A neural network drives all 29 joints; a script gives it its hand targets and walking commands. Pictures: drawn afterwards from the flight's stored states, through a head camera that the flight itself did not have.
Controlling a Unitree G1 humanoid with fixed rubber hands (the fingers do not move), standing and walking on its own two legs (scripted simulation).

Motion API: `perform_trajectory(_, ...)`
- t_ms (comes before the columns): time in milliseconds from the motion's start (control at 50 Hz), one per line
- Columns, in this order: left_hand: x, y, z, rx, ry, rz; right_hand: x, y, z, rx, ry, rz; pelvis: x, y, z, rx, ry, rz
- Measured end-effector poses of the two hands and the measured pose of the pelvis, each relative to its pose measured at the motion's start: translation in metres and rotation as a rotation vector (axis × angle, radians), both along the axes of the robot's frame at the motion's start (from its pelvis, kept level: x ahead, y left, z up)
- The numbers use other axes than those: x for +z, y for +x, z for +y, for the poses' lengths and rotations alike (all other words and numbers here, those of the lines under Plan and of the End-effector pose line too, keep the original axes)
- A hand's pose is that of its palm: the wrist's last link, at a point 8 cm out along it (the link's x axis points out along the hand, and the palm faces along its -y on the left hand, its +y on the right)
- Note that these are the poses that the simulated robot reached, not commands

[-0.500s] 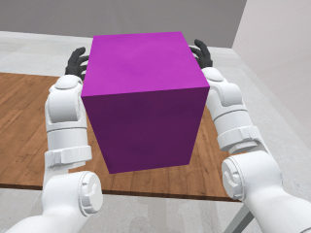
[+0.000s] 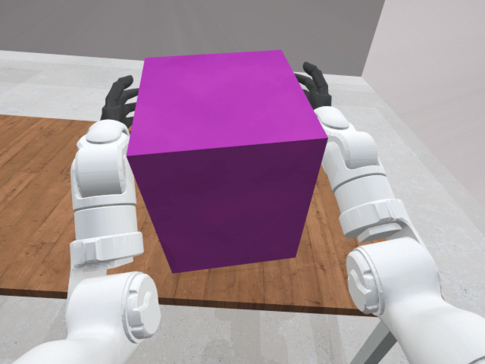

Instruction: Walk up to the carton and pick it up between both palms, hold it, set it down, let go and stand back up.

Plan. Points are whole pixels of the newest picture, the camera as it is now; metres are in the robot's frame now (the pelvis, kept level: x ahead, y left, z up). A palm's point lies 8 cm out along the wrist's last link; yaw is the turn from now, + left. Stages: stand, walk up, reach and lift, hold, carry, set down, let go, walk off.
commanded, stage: hold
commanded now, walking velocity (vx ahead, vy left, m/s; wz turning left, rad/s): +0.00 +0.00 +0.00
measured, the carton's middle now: (225, 164) +0.34 +0.00 +0.22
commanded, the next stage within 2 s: set down in 1.06 s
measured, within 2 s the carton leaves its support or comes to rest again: neither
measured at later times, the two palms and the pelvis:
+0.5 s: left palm (115, 127) +0.36 +0.16 +0.27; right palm (314, 111) +0.37 -0.13 +0.29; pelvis +0.00 +0.00 +0.00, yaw +0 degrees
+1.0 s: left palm (126, 131) +0.36 +0.15 +0.26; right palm (321, 121) +0.37 -0.15 +0.27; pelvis +0.00 +0.00 +0.00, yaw +0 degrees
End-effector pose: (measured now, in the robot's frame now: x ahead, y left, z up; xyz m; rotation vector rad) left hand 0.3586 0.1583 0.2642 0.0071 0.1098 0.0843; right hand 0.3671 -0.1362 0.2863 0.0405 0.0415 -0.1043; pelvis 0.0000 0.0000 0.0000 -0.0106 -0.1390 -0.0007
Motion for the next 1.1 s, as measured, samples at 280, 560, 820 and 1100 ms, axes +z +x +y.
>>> perform_trajectory(280,0.004,0.000,0.000,0.001,-0.011,-0.002,0.003,0.000,-0.001,0.000,-0.003,-0.001,0.000,-0.001,-0.002,-0.002,0.002,0.002)
perform_trajectory(560,0.000,0.003,0.002,-0.003,-0.006,0.003,0.003,0.003,0.002,0.000,-0.013,0.006,0.000,0.002,-0.001,0.002,0.000,0.006)
perform_trajectory(820,-0.002,0.002,0.001,-0.001,0.010,0.010,-0.001,0.002,0.001,0.001,0.004,0.015,0.000,0.003,0.000,0.003,-0.001,0.006)
perform_trajectory(1100,-0.006,0.004,-0.012,-0.015,0.011,0.023,-0.013,-0.002,-0.013,-0.021,0.004,0.028,0.000,0.001,0.000,-0.005,0.002,0.008)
